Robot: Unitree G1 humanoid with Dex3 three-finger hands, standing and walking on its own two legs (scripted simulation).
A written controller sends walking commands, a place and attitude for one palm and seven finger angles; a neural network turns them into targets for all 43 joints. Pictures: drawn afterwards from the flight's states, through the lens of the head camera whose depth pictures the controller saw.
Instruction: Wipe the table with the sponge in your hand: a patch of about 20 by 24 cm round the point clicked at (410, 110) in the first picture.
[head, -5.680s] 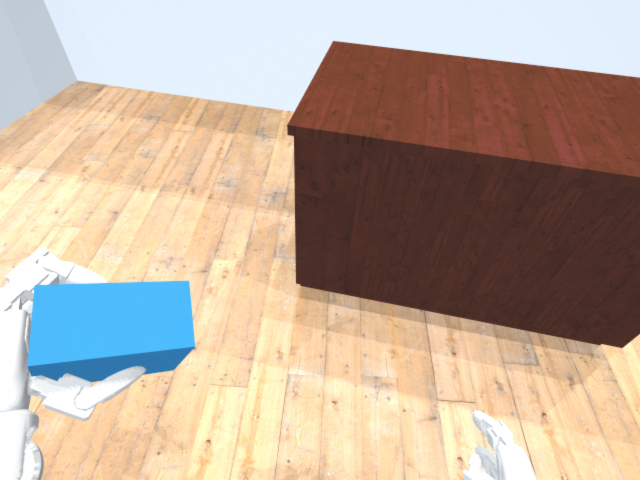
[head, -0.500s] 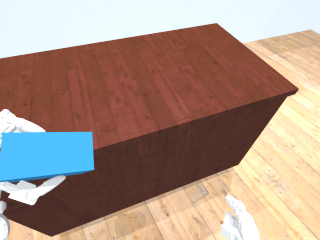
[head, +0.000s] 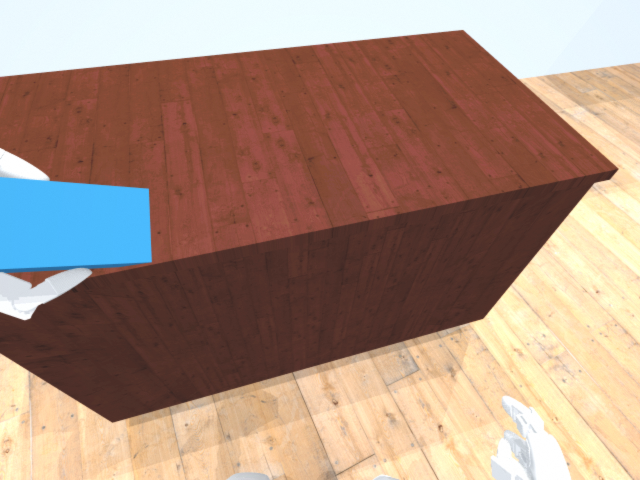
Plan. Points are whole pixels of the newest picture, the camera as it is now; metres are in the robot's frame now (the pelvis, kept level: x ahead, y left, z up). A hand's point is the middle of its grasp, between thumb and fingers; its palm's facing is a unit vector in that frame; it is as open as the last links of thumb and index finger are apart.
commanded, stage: come to a stop and stand still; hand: left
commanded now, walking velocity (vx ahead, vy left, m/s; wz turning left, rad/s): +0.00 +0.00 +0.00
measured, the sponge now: (84, 231) +0.27 +0.26 +0.20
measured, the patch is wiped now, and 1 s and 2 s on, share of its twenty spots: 0.00 0.00 0.00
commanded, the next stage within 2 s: look again from close up in 1.86 s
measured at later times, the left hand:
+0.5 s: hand out of the picture +0.15 +0.31 +0.19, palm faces +0.49 -0.82 -0.31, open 10.6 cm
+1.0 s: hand out of the picture +0.09 +0.32 +0.18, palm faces +0.48 -0.78 -0.40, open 10.6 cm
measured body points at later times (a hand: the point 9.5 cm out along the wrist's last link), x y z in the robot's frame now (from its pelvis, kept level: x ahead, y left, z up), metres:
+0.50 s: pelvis -0.06 +0.05 +0.00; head -0.08 +0.07 +0.45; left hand +0.12 +0.36 +0.21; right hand +0.12 -0.14 -0.07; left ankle +0.02 +0.13 -0.73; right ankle +0.07 -0.08 -0.72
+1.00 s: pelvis -0.11 +0.05 -0.01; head -0.12 +0.05 +0.44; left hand +0.06 +0.36 +0.20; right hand +0.06 -0.15 -0.09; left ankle +0.02 +0.13 -0.72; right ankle -0.10 -0.01 -0.73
